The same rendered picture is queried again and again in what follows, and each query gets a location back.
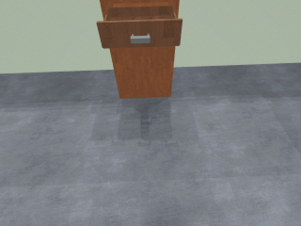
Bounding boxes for handle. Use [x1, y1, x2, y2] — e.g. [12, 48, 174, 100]
[130, 33, 151, 44]

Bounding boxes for drawer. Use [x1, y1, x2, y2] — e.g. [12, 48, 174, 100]
[96, 6, 182, 49]

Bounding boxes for cabinet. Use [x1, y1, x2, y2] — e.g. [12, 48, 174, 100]
[100, 0, 180, 99]

